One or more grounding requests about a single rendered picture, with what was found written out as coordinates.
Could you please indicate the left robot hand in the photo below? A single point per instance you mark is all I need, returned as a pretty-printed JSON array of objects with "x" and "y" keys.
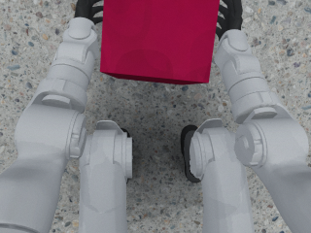
[{"x": 84, "y": 9}]

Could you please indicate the robot right forearm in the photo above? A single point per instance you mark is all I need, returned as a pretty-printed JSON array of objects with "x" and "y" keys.
[{"x": 244, "y": 81}]

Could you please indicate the left robot shin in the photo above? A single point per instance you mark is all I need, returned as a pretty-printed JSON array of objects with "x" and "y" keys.
[{"x": 100, "y": 125}]

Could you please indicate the right robot hand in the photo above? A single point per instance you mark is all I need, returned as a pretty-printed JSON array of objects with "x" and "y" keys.
[{"x": 232, "y": 17}]

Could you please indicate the carton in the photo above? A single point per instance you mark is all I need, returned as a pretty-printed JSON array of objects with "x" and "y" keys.
[{"x": 159, "y": 41}]

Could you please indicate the robot left forearm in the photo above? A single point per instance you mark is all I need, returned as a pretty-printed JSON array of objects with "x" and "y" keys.
[{"x": 66, "y": 83}]

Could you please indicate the robot right thigh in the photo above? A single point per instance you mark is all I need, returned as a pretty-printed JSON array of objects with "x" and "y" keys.
[{"x": 226, "y": 197}]

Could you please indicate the right robot upper arm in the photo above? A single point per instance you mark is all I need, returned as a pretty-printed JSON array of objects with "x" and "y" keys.
[{"x": 276, "y": 149}]

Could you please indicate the left robot upper arm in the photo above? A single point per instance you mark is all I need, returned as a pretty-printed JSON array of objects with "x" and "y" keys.
[{"x": 47, "y": 138}]

